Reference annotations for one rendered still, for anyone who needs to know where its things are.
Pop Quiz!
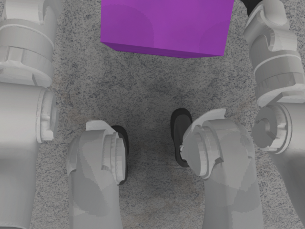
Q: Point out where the left robot upper arm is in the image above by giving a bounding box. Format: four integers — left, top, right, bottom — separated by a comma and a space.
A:
0, 82, 59, 229

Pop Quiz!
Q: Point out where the robot foot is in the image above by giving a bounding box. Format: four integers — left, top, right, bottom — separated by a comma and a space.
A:
111, 125, 129, 185
171, 108, 193, 167

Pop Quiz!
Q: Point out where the robot right foot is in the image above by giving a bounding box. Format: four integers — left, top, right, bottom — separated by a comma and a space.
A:
171, 108, 193, 167

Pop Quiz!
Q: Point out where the robot left forearm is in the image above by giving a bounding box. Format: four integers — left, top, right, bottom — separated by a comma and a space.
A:
0, 0, 63, 88

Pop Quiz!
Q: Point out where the right robot upper arm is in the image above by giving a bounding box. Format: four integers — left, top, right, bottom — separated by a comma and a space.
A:
252, 102, 305, 228

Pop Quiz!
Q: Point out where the carton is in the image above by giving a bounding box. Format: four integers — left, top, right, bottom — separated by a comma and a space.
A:
100, 0, 234, 59

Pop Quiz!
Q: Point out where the robot right forearm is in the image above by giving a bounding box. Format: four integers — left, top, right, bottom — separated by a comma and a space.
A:
244, 0, 305, 107

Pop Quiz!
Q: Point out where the robot left foot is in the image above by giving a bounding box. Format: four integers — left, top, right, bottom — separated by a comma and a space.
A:
111, 125, 129, 185

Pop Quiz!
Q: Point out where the right robot hand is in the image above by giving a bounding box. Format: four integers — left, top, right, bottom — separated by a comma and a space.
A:
241, 0, 262, 16

